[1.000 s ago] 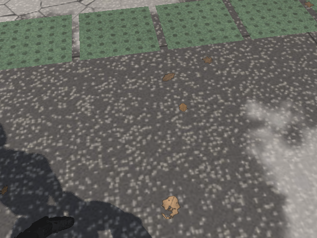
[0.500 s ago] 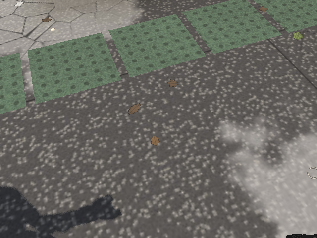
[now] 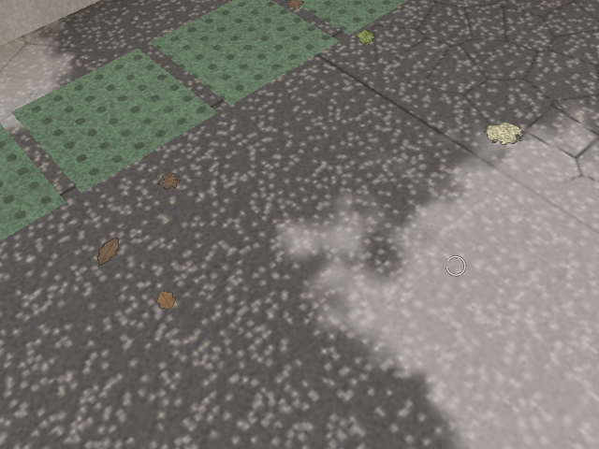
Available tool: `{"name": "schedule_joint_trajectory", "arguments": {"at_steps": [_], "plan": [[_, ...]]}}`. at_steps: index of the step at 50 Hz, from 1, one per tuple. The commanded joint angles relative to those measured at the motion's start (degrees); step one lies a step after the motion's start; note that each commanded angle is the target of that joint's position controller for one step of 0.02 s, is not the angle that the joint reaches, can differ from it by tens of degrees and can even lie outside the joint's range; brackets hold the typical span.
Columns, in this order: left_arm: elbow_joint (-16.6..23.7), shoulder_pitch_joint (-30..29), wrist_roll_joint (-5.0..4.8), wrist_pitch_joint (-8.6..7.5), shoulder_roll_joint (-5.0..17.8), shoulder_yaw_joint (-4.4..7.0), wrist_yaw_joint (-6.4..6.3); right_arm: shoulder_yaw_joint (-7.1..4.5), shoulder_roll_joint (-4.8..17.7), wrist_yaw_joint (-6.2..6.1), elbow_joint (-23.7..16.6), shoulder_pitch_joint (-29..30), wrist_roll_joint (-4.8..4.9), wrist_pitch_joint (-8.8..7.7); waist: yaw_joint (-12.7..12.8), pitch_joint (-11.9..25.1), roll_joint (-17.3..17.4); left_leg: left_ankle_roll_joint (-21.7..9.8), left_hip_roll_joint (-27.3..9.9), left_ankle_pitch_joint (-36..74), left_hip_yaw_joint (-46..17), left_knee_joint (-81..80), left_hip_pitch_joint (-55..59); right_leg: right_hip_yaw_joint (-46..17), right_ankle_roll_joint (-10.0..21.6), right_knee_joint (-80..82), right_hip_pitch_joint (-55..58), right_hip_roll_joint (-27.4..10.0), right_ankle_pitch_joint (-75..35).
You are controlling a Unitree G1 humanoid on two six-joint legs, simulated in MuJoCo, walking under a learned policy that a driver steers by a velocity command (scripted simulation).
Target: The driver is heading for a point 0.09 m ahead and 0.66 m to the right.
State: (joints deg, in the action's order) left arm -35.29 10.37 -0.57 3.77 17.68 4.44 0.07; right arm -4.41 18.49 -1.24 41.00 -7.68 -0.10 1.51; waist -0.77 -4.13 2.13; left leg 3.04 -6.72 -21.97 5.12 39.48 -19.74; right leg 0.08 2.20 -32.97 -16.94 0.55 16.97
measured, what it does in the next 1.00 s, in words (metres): walks ahead, turning right: left foot, then right foot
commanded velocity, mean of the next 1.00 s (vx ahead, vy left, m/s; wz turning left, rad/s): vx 0.37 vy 0.00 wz -0.40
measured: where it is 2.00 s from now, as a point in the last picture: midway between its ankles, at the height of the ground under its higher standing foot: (432, 400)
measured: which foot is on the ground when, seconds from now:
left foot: up 0.00-0.42, down 0.44-0.90, up 0.92-1.00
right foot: down 0.00-0.44, up 0.46-0.86, down 0.88-1.00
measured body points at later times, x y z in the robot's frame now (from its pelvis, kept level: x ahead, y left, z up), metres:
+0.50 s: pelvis +0.11 +0.01 +0.00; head +0.12 +0.01 +0.45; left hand +0.27 +0.26 -0.10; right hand +0.21 -0.31 -0.07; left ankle +0.16 +0.11 -0.73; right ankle +0.01 -0.10 -0.70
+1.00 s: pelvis +0.32 -0.13 +0.00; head +0.35 -0.16 +0.45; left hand +0.59 +0.03 -0.08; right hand +0.25 -0.41 -0.13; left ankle +0.25 +0.06 -0.64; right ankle +0.35 -0.24 -0.73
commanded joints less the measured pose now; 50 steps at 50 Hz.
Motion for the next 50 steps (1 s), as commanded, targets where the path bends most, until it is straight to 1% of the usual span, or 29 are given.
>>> {"name": "schedule_joint_trajectory", "arguments": {"at_steps": [1, 2, 3, 4, 6, 8, 12, 16, 19, 21, 22, 23, 24, 25, 26, 27, 29, 32, 35, 39, 41, 42, 44, 45, 46, 47, 48, 49, 50], "plan": [[3.8, 4.94, 2.39, -2.79, 13.68, 3.7, -0.2, -1.52, 5.92, -0.71, -6.92, 5.77, -0.33, -1.01, 4.42, 8.7, -12.97, 0.66, 4.97, -14.81, -7.58, 26.2, -18.74, -28.02, 17.69, 14.92, 12.75, -20.49, -27.44], [2.8, 3.85, 1.29, -3.57, 11.69, 3.15, -0.4, -1.93, 6.56, -0.65, -6.3, 4.31, 0.19, -1.06, 2.76, 8.12, -11.13, -0.37, 3.91, -8.89, -8.76, 25.99, -19.3, -24.19, 14.28, 15.63, 12.74, -16.73, -15.42], [2.41, 3.05, -0.17, -3.83, 9.77, 2.7, -0.61, -2.33, 6.76, -0.61, -5.07, 2.91, 0.05, -1.29, 2.16, 7.8, -9.04, -0.68, 3.01, -4.01, -9.01, 23.82, -20.13, -23.11, 11.52, 16.84, 13.34, -14.02, -1.05], [2.17, 2.68, -0.89, -3.95, 8.64, 2.09, -0.82, -2.51, 6.97, -0.46, -4.94, 2.88, -0.13, -1.54, 2.24, 6.56, -10.17, -0.49, 2.99, -0.16, -8.9, 22.44, -20.98, -23.8, 10.87, 18.66, 13.07, -12.95, 7.52], [2.28, 3.03, -0.1, -4.29, 7.9, 1.43, -1.22, -2.46, 6.21, 0.32, -5.1, 3.19, 0.36, -2.6, 1.96, 5.22, -11.97, -0.34, 4.14, 5.01, -8.44, 20.13, -20.18, -24.75, 10.78, 21.33, 11.95, -11.57, 12.44], [1.93, 4.2, 0.26, -4.86, 8.08, 1.46, -1.58, -2.34, 5.75, 0.79, -5.08, 4.39, 0.54, -3.75, 2.49, 4.78, -10.97, -0.22, 5.01, 7.86, -8.32, 13.66, -19.4, -24.36, 10.59, 21.98, 12.9, -10.97, 10.04], [0.72, 5.82, -0.24, -5.33, 9.74, 2.01, -1.88, -1.63, 3.88, 1.63, -5.36, 6.76, 0.58, -5.41, 3.59, 3.64, -10.96, 0.46, 6.74, 9.73, -8.6, 0.83, -14.34, -23.69, 10.63, 20.89, 10.9, -9.57, 6.79], [0.04, 6.73, -0.78, -5.25, 10.59, 2.26, -1.38, -1.31, 3.82, 2.47, -6.04, 8.07, 1.23, -6.69, 4.26, 2.77, -10.34, -0.1, 7.87, 8.07, -9.06, -6.29, -8.21, -26.95, 11.19, 19.18, 6.68, -9.25, 8.87], [-0.08, 6.1, -0.83, -5.04, 9.77, 1.94, -0.97, -1.69, 4.85, 2.56, -5.68, 5.41, 1.83, -7.63, 2.56, 3.1, -10.11, -1.42, 8.28, 8.78, -9.08, -10.31, -0.21, -30.07, 10.39, 16.97, 3.48, -8.39, 10.02], [0.18, 4.87, -0.8, -4.85, 7.14, 1.13, -0.97, -2.15, 5.0, 2.16, -4.07, -0.45, 1.58, -8.17, -1.17, 4.31, -8.66, -2.91, 7.63, 11.96, -8.29, -15.72, 11.15, -28.68, 7.85, 11.43, -1.78, -4.84, 11.01], [0.46, 4.49, -0.46, -5.02, 3.82, 0.15, -1.0, -2.74, 6.72, 1.69, -2.96, -6.59, 1.03, -8.31, -3.89, 7.23, -5.67, -4.92, 2.0, 9.52, -13.25, -16.52, 21.23, -24.99, 5.23, 2.22, -8.35, -1.87, 14.23], [1.67, 5.55, -0.43, -5.37, -0.52, -1.11, -1.1, -3.16, 10.58, 1.34, -2.16, -12.1, -0.65, -8.15, -4.2, 10.76, 6.1, -9.98, -9.19, -5.5, -30.0, -22.5, 30.48, -14.12, 1.28, -15.58, -18.78, 5.09, 17.72], [3.33, 6.35, -1.79, -6.14, 3.51, -0.31, -1.43, -3.89, 12.88, 2.19, -0.72, -14.29, -1.02, -8.03, -2.93, 8.19, 12.83, -16.18, -16.68, -20.78, -48.37, -27.77, 28.42, -11.96, 0.28, -26.35, -28.31, 3.83, 18.42], [1.69, 6.39, -1.77, -6.34, 6.87, 0.54, -1.44, -2.75, 8.69, 2.26, -1.26, -11.24, 0.11, -7.99, -2.19, 2.67, 8.62, -16.56, -15.71, -22.9, -45.41, -28.57, 24.66, -12.27, -0.22, -31.23, -31.0, 0.47, 13.81], [0.62, 5.28, -1.16, -6.41, 7.37, 0.78, -1.19, -1.94, 5.88, 2.05, -1.37, -9.89, 0.49, -7.83, -1.99, -0.23, 6.5, -14.97, -12.28, -17.19, -38.43, -28.35, 22.54, -11.17, -0.58, -32.56, -31.31, -0.49, 9.15], [0.11, 4.73, -0.64, -6.69, 6.6, 0.74, -1.01, -1.5, 4.95, 1.88, -1.47, -8.89, 0.13, -7.62, -1.41, -0.01, 4.77, -13.88, -9.92, -11.51, -33.44, -28.5, 21.44, -10.11, -0.63, -32.57, -30.69, -1.25, 5.8], [0.32, 2.44, -0.52, -7.28, 4.79, 0.38, -0.31, -0.84, 3.83, 1.58, -0.96, -8.76, -0.27, -7.55, -1.21, -0.51, 4.46, -13.17, -7.1, 0.41, -25.51, -29.89, 18.33, -8.95, -0.94, -29.74, -28.64, -3.14, 0.36], [1.33, -0.87, 0.23, -7.69, 2.41, -0.64, 0.22, -0.82, 4.69, 1.51, 0.24, -10.13, 0.41, -7.69, -1.65, 0.05, 4.25, -14.45, -5.64, 12.38, -18.76, -31.68, 16.91, -4.6, -2.74, -23.18, -27.49, -4.52, -5.34], [2.73, -6.22, 0.23, -8.35, 0.15, -1.87, 0.89, -0.93, 6.24, 1.37, 1.5, -11.81, 0.96, -7.1, -3.36, -0.08, 3.52, -13.96, -4.33, 19.96, -13.09, -31.85, 15.13, -1.73, -3.49, -11.24, -22.67, -4.66, -12.08], [3.92, -11.04, -0.68, -8.74, 0.93, -1.91, 2.19, -1.1, 8.25, 1.32, 3.46, -15.45, 1.8, -6.22, -4.14, -0.45, 4.04, -13.09, -6.42, 22.68, -11.35, -31.54, 15.13, -0.19, -2.49, -1.49, -14.93, -2.9, -16.05], [4.23, -11.16, -0.84, -8.78, 2.5, -1.35, 2.61, -1.19, 8.77, 1.22, 4.17, -15.87, 2.12, -5.64, -2.63, -0.29, 4.34, -12.08, -8.19, 27.8, -11.19, -29.68, 18.39, -0.23, -0.57, 1.39, -12.75, -2.23, -13.77], [3.87, -9.24, -0.73, -8.76, 3.68, -0.78, 2.6, -1.28, 9.32, 1.1, 4.34, -15.72, 2.13, -5.33, -0.88, 1.18, 4.58, -11.36, -8.29, 35.86, -10.37, -26.62, 19.72, 0.46, 0.63, 2.6, -8.92, -1.18, -12.42], [-0.13, 4.32, -0.4, -8.37, 7.67, 1.56, 1.84, -0.72, 8.6, 0.73, 4.28, -15.67, 1.84, -4.82, 6.68, 10.11, 3.09, -8.54, -4.3, 48.68, -5.62, -8.92, 15.62, 2.24, 3.9, 5.08, 11.61, 0.85, -12.85], [-1.94, 14.67, 0.1, -7.81, 11.73, 2.69, 1.0, 0.75, 5.39, 0.56, 2.59, -16.1, 0.01, -4.96, 10.33, 18.78, -3.83, -6.42, -1.59, 31.28, -3.93, 9.41, 3.32, -10.34, 7.44, 3.14, 29.15, -10.49, -11.2], [-2.64, 15.67, 0.42, -7.81, 15.9, 2.97, 1.28, 2.82, -1.63, 0.77, 1.06, -23.02, 0.31, -6.0, 5.19, 26.15, -19.61, -3.62, 8.73, -9.38, -6.17, 27.73, -15.31, -39.17, 16.05, 11.07, 41.47, -23.2, 3.81], [-2.48, 14.89, -0.03, -8.0, 9.78, 1.55, 1.34, 1.26, 5.23, 1.04, 1.7, -18.44, 1.79, -6.99, 7.7, 22.5, -13.52, -4.09, 6.11, -10.32, -12.05, 33.63, -21.32, -41.56, 14.73, 15.39, 37.99, -21.74, 8.91], [-2.57, 11.14, -0.21, -8.17, 8.07, 0.75, 1.35, 0.56, 7.29, 1.37, -0.31, -12.76, 2.74, -7.65, 6.8, 14.05, -11.79, -4.77, 3.52, -5.01, -10.26, 33.49, -24.77, -33.14, 12.85, 16.03, 31.4, -19.31, 4.14], [-2.3, 7.74, -0.01, -8.25, 7.33, 0.44, 1.45, 0.79, 6.61, 1.19, -0.68, -10.1, 1.93, -8.06, 5.21, 9.97, -7.23, -4.71, 1.36, -0.02, -9.12, 30.96, -23.12, -27.14, 12.09, 16.7, 24.19, -16.61, -3.84], [-2.03, 5.1, 0.44, -8.24, 6.46, 0.23, 1.62, 0.61, 6.17, 1.12, -0.88, -9.02, 0.7, -8.18, 3.43, 7.23, -5.85, -4.19, 0.19, 3.08, -8.83, 27.82, -21.28, -23.32, 11.96, 17.97, 18.41, -14.4, -9.93]]}}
